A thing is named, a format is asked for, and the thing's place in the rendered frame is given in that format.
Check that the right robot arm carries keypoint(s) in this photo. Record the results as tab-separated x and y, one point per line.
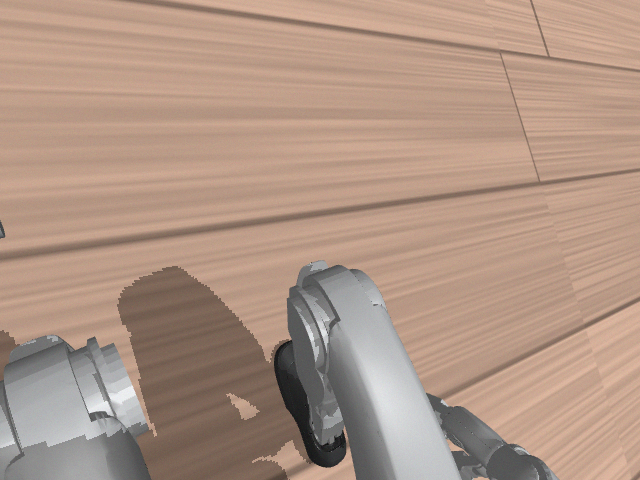
512	462

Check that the right robot hand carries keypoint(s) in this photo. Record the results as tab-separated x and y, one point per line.
468	432

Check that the right robot foot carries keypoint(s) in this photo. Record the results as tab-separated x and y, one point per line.
295	399

